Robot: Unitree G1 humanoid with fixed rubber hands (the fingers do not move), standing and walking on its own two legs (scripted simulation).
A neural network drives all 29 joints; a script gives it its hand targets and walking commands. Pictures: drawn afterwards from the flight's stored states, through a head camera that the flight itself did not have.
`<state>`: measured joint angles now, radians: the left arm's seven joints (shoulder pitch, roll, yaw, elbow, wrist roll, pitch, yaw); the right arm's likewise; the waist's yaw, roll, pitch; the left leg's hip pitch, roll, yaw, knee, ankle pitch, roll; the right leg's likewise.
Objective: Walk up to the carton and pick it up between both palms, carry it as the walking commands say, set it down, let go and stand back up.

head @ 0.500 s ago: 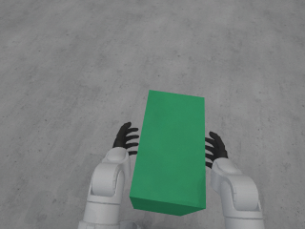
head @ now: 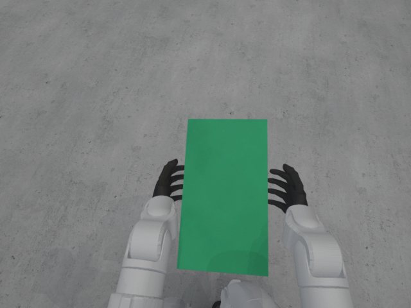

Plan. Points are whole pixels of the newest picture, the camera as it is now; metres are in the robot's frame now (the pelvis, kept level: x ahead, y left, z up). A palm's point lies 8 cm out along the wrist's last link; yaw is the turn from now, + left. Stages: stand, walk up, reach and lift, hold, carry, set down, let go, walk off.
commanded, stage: carry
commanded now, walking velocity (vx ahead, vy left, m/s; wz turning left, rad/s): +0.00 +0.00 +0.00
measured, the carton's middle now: (226, 196) +0.34 -0.04 -0.09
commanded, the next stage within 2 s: none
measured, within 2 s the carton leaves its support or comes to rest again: neither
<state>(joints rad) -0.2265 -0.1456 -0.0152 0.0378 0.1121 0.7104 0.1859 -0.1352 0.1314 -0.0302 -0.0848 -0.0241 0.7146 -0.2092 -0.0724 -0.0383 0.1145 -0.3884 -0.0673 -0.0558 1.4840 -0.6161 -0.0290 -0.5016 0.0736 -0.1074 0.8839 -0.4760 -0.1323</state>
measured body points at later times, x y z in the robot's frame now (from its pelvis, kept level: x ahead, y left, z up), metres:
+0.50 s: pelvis +0.43 +0.00 +0.01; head +0.50 -0.05 +0.45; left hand +0.76 +0.06 +0.00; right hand +0.71 -0.18 -0.01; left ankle +0.43 +0.05 -0.69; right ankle +0.48 -0.14 -0.69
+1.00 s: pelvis +0.72 -0.02 +0.01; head +0.75 -0.01 +0.45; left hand +1.04 +0.08 +0.01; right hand +1.03 -0.16 +0.01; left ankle +0.56 +0.08 -0.63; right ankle +0.68 -0.12 -0.69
